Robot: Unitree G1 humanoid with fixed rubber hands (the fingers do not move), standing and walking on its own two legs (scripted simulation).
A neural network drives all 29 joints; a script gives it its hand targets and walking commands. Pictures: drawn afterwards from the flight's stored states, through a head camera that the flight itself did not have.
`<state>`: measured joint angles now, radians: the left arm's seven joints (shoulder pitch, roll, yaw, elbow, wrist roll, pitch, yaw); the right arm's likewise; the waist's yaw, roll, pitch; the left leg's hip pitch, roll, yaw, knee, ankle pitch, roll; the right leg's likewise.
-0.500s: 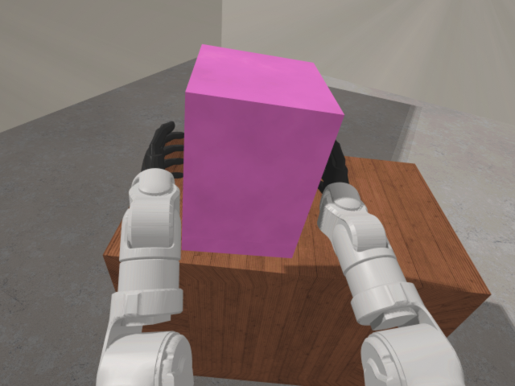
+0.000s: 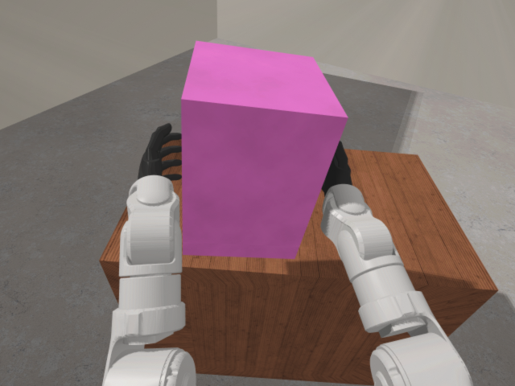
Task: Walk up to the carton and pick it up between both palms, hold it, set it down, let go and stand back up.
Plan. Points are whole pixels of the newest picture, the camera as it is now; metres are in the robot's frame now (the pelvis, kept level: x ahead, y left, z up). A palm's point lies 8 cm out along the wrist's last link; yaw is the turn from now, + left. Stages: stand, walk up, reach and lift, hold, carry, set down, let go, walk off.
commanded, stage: hold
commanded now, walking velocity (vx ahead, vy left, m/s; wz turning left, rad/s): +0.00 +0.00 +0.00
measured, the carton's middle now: (248, 155) +0.41 +0.01 +0.20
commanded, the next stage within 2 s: none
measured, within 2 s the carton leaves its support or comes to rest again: neither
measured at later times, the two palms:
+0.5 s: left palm (157, 181) +0.35 +0.13 +0.20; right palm (340, 191) +0.35 -0.13 +0.18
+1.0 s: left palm (156, 183) +0.36 +0.14 +0.19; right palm (338, 190) +0.35 -0.12 +0.18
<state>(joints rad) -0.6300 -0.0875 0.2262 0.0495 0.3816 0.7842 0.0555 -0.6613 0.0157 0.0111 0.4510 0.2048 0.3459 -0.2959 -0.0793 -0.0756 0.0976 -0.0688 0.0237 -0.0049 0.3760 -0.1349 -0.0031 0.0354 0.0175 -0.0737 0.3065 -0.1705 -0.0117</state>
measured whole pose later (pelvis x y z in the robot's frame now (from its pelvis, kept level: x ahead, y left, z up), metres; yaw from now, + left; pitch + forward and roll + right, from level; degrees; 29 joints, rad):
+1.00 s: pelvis -0.01 -0.01 +0.00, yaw +0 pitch -11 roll -1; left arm -0.69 -0.08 0.28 0.13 0.42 0.76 0.01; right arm -0.69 0.07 -0.05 0.51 0.12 0.30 -0.30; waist -0.07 -0.09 0.12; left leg -0.05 0.03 -0.01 0.35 -0.10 -0.01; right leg 0.03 0.02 -0.08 0.33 -0.16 -0.03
